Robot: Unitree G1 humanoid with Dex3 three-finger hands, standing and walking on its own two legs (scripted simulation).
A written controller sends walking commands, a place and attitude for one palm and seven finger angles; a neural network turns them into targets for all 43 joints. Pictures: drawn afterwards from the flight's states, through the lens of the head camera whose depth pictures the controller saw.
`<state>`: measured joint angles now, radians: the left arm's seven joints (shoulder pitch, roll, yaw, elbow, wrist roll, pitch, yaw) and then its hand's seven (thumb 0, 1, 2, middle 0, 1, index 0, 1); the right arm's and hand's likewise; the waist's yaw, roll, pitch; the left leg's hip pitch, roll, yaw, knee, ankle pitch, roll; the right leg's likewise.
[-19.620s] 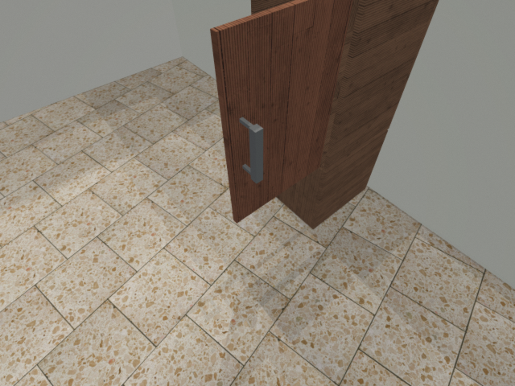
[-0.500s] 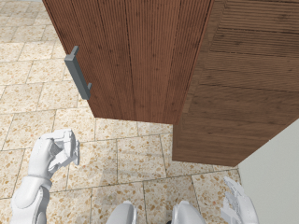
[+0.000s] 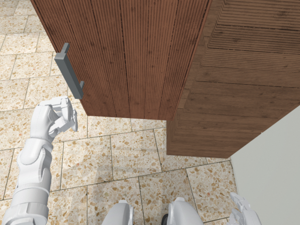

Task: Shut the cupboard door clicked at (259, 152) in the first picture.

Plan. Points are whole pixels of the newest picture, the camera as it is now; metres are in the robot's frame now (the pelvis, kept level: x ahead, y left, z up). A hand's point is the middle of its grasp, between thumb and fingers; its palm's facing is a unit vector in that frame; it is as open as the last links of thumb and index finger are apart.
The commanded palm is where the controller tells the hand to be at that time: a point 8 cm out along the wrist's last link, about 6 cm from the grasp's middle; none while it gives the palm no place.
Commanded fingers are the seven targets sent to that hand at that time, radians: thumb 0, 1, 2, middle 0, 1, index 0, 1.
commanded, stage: bring the fist close to the handle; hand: left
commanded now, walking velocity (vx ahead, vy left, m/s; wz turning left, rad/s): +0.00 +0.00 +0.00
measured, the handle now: (73, 73) +0.52 +0.25 +0.05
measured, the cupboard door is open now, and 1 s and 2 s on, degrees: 90 90 78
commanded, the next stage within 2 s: push the door shut along its arc in 0.64 s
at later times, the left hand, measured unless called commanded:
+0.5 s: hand (79, 101) +0.42 +0.21 +0.05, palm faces -0.04 -1.00 -0.02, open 3.1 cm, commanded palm +0.40 +0.26 +0.05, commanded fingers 0.00 0.90 0.90 -1.30 -1.50 -1.30 -1.50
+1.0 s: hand (81, 92) +0.44 +0.20 +0.06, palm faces -0.08 -1.00 -0.03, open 3.1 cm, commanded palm +0.43 +0.25 +0.05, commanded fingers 0.00 0.90 0.90 -1.30 -1.50 -1.30 -1.50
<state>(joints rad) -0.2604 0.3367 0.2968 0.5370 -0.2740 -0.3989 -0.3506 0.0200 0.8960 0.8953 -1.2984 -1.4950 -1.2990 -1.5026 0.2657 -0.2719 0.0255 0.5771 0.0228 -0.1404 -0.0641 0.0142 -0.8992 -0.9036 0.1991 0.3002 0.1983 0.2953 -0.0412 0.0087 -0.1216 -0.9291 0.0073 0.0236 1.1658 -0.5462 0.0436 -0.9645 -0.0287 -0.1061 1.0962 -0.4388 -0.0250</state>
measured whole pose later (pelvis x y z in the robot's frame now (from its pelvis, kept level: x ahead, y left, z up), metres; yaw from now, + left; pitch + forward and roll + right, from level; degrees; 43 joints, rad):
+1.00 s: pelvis +0.00 +0.00 +0.00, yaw +0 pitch +20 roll -2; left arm -0.65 0.43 0.33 0.97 -0.19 -0.47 -0.38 0.02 0.90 0.90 -1.30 -1.50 -1.30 -1.50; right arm 0.28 -0.27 0.03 0.61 0.01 -0.03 -0.03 0.01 -0.90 -0.90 0.20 0.30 0.20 0.30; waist -0.09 0.01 -0.12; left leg -0.98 0.01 0.03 1.15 -0.53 0.05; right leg -1.01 -0.03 -0.10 1.07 -0.42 -0.02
